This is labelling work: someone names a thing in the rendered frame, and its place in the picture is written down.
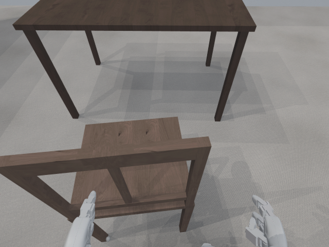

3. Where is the chair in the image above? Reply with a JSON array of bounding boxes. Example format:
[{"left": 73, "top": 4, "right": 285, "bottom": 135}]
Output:
[{"left": 0, "top": 117, "right": 212, "bottom": 242}]

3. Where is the right robot hand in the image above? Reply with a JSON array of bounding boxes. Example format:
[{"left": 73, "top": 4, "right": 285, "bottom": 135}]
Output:
[{"left": 246, "top": 195, "right": 288, "bottom": 247}]

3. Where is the table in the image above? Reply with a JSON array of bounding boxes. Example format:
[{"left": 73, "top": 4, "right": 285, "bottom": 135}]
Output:
[{"left": 12, "top": 0, "right": 257, "bottom": 121}]

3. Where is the left robot hand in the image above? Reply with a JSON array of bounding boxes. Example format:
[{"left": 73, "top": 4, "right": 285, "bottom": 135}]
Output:
[{"left": 64, "top": 191, "right": 96, "bottom": 247}]

